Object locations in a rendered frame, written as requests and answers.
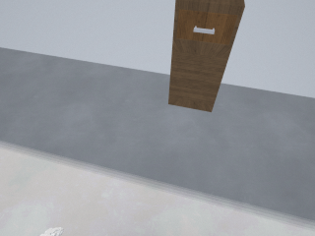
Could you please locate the cabinet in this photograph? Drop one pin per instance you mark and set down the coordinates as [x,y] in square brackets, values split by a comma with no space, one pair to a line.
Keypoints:
[197,67]

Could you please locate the drawer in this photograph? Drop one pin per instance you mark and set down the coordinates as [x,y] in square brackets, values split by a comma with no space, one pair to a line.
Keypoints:
[222,23]

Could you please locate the handle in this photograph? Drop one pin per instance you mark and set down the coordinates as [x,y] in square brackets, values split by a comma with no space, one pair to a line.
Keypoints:
[209,31]

